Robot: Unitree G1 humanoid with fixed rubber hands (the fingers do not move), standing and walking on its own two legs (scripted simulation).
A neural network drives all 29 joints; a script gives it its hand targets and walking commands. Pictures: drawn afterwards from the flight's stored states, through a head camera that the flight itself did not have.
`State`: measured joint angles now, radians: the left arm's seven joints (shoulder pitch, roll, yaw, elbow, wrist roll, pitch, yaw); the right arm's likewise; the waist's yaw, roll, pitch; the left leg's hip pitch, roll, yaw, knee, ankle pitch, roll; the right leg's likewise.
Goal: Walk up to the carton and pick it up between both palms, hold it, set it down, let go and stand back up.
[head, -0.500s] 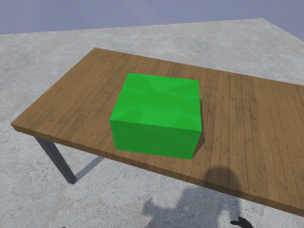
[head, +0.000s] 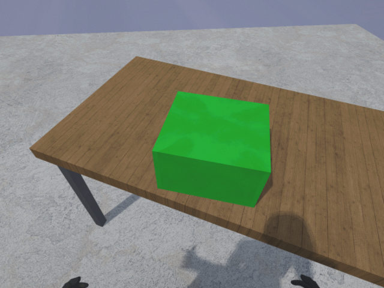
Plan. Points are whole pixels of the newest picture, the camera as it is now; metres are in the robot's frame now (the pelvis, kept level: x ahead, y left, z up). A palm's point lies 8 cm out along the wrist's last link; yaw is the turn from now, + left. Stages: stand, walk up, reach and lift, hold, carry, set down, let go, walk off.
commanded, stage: walk up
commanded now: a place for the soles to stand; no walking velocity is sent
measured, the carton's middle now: (213, 146) +0.51 -0.05 -0.03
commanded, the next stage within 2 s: none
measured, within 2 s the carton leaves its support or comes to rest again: neither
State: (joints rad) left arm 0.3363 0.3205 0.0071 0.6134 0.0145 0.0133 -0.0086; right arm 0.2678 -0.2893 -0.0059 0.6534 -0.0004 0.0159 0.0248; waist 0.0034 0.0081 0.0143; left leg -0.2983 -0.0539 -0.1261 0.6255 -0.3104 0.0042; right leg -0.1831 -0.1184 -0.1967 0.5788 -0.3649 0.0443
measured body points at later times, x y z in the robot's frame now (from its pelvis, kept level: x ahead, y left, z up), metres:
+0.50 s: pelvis +0.03 +0.00 +0.00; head +0.05 -0.01 +0.45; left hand +0.12 +0.27 -0.10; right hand +0.11 -0.27 -0.12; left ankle +0.02 +0.11 -0.73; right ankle +0.06 -0.11 -0.73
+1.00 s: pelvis +0.02 +0.01 +0.00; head +0.03 +0.00 +0.45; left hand +0.16 +0.27 -0.09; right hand +0.14 -0.27 -0.10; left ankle +0.02 +0.12 -0.73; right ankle +0.06 -0.11 -0.73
